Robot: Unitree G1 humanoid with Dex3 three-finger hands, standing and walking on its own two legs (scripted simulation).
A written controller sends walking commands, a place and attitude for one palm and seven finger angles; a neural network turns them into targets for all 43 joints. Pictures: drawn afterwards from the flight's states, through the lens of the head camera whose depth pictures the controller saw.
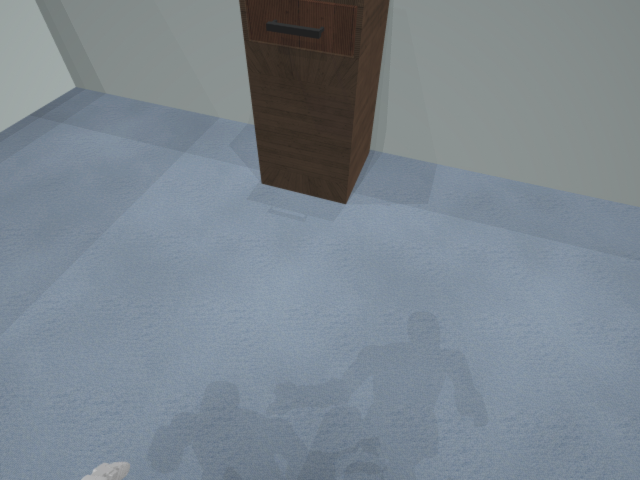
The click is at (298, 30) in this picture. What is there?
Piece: drawer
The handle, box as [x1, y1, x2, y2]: [266, 19, 323, 38]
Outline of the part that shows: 266,23 267,30 317,38 320,36 320,33 323,30 323,27 321,26 319,29 277,23 274,19 271,22 268,21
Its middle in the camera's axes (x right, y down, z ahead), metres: -0.09 -0.71 +1.30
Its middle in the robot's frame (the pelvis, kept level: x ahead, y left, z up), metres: +1.44 +0.15 -0.01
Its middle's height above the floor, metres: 0.76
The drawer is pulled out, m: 0.00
